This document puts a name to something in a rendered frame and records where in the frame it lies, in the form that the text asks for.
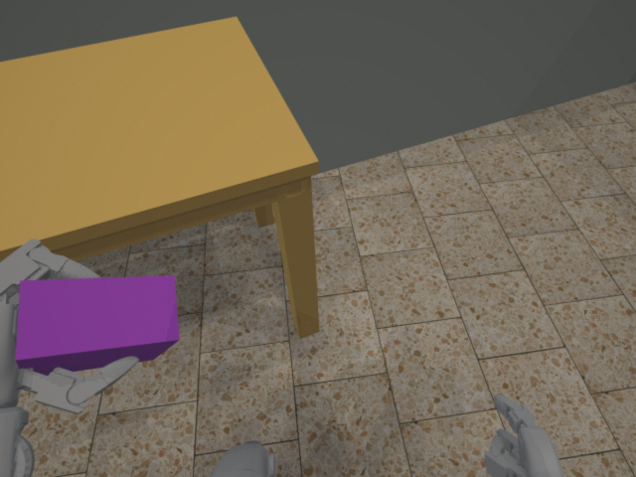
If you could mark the robot left thigh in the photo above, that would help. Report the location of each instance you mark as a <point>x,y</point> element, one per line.
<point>246,460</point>

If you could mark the robot left forearm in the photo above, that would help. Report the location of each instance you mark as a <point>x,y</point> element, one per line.
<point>17,457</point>

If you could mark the right robot hand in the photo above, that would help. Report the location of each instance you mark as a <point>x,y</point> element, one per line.
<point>531,454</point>

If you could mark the table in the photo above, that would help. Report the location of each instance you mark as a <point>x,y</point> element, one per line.
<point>111,144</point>

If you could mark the sponge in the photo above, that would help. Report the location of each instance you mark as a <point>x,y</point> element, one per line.
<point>87,323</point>

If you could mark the left robot hand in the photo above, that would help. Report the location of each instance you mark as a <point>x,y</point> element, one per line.
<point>62,389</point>

